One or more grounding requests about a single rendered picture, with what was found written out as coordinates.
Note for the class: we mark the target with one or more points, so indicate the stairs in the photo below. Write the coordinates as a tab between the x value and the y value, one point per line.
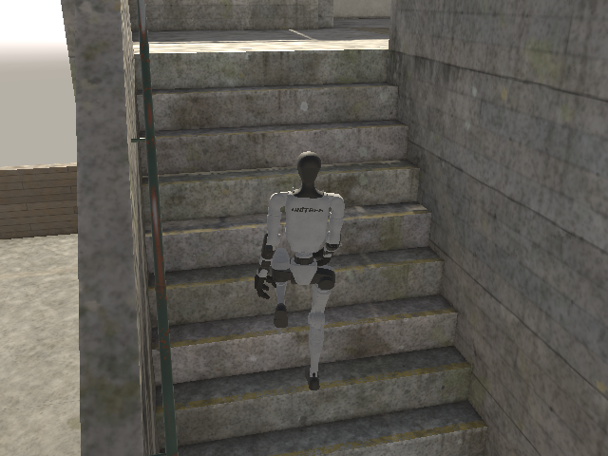
229	128

